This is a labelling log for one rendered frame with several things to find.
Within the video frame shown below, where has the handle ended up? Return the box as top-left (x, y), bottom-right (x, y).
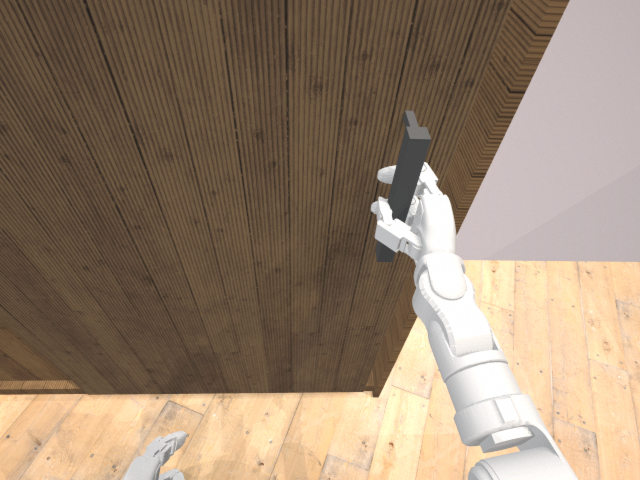
top-left (375, 110), bottom-right (431, 262)

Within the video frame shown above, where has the robot left hand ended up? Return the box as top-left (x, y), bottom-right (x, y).
top-left (122, 431), bottom-right (186, 480)

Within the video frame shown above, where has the wardrobe door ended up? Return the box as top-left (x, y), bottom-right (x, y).
top-left (0, 319), bottom-right (71, 381)
top-left (0, 0), bottom-right (513, 395)

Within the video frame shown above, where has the right robot forearm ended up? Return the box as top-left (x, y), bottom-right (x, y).
top-left (412, 252), bottom-right (579, 480)

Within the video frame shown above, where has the right robot upper arm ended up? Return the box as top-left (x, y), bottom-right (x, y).
top-left (468, 447), bottom-right (575, 480)

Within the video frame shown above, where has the robot right hand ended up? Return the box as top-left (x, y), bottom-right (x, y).
top-left (371, 162), bottom-right (457, 265)

